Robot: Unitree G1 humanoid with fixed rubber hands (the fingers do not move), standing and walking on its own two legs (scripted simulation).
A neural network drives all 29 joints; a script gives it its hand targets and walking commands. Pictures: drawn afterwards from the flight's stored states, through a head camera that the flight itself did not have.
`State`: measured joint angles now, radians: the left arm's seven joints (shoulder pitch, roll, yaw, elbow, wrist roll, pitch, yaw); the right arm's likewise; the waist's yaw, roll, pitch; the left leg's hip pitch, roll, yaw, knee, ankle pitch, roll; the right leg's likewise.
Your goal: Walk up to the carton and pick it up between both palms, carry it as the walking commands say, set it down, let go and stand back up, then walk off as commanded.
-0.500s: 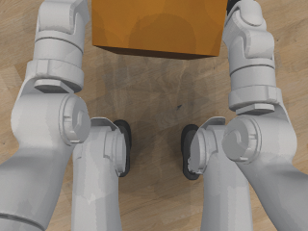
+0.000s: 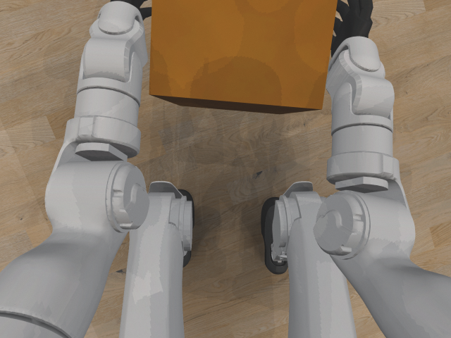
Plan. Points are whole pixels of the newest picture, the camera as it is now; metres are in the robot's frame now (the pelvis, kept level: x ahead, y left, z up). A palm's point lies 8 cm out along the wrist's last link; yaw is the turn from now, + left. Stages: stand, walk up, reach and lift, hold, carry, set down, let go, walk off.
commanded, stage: reach and lift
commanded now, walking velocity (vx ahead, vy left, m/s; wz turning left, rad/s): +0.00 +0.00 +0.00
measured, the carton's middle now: (237, 43) +0.54 +0.01 -0.17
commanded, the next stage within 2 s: none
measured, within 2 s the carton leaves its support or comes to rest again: neither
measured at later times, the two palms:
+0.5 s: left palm out of the picture +0.53 +0.16 -0.03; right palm (383, 35) +0.51 -0.13 -0.02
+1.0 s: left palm out of the picture +0.50 +0.16 +0.05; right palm (445, 27) +0.48 -0.14 +0.06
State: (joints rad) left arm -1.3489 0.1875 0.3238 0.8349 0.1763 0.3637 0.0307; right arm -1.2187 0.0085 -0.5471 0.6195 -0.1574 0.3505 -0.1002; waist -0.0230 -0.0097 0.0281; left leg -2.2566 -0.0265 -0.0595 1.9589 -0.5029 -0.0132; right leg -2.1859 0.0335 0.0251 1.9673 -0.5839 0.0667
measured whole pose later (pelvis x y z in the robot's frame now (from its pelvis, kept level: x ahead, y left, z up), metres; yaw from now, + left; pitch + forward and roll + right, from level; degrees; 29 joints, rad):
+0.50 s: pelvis +0.00 +0.00 +0.05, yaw +1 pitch +46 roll -3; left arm -1.23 0.11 0.39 0.75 0.26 0.42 0.00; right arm -1.11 0.06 -0.58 0.55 -0.22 0.40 -0.06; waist -0.04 -0.01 -0.09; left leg -2.13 -0.03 -0.05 1.78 -0.46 -0.01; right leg -2.07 0.03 0.03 1.79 -0.53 0.06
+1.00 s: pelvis +0.01 +0.00 +0.11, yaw +2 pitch +44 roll -2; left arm -1.09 0.04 0.43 0.71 0.30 0.43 -0.01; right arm -0.98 0.11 -0.59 0.53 -0.25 0.41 -0.04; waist -0.05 -0.01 -0.18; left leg -1.93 -0.03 -0.05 1.59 -0.43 -0.01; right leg -1.87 0.03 0.04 1.61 -0.50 0.06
